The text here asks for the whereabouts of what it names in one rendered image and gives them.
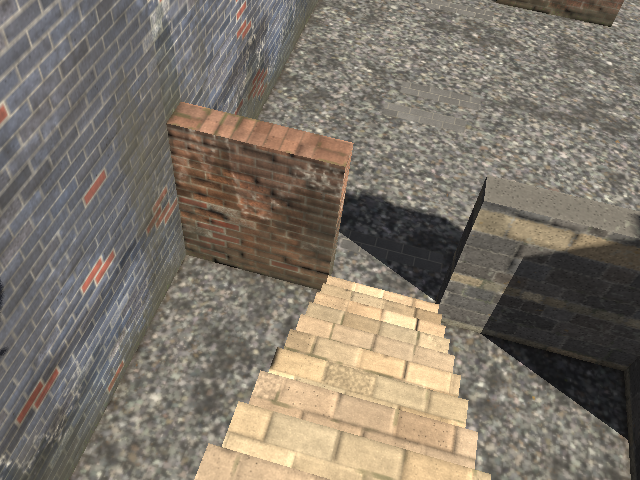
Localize stairs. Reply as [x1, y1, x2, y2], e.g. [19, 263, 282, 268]
[194, 275, 491, 480]

